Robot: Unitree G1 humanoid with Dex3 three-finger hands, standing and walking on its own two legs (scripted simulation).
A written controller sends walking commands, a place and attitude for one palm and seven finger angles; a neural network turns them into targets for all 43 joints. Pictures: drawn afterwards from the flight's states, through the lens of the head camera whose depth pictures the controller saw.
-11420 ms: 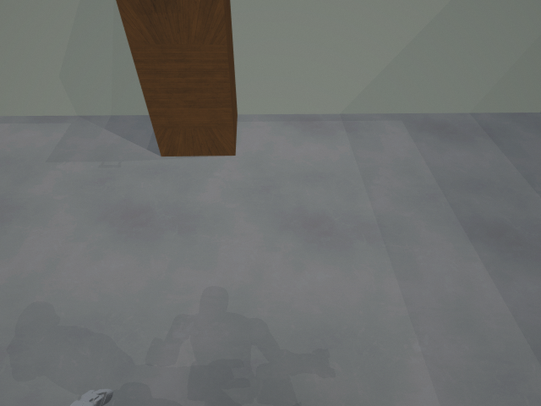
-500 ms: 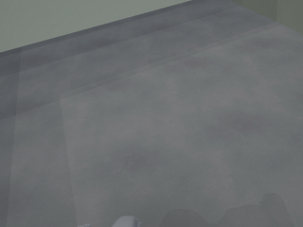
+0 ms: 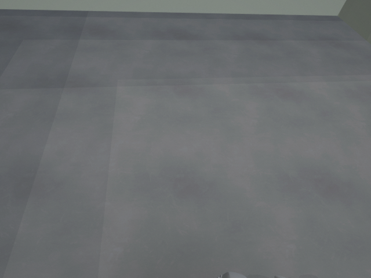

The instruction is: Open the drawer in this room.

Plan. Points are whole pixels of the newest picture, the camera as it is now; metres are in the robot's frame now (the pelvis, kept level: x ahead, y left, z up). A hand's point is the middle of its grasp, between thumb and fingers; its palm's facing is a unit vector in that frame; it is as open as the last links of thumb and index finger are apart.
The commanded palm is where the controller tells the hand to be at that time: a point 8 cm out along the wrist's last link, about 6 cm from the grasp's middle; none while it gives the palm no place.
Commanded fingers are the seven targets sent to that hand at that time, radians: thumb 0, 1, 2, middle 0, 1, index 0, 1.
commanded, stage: turn or walk to find it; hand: left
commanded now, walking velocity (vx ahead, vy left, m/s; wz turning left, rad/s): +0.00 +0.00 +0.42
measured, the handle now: out of the picture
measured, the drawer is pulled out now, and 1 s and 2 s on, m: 0.00 0.00 0.00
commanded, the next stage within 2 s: none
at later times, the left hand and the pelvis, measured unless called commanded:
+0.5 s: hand out of the picture +0.05 +0.13 -0.14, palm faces +0.20 -0.94 -0.28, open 7.4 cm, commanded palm none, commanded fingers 0.00 0.90 0.90 -0.20 -0.30 -0.20 -0.30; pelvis -0.02 -0.07 +0.00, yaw +13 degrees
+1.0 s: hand out of the picture -0.14 +0.17 -0.18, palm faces +0.49 -0.84 -0.23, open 7.4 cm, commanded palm none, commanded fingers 0.00 0.90 0.90 -0.20 -0.30 -0.20 -0.30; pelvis -0.07 -0.03 +0.00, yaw +26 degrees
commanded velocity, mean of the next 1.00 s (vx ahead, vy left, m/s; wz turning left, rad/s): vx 0.00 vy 0.00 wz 0.42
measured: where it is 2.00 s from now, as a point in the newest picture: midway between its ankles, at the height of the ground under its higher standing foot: outside the picture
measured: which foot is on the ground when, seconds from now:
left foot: down 0.00-0.30, up 0.32-0.84, down 0.86-1.00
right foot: up 0.00-0.28, down 0.30-0.86, up 0.88-1.00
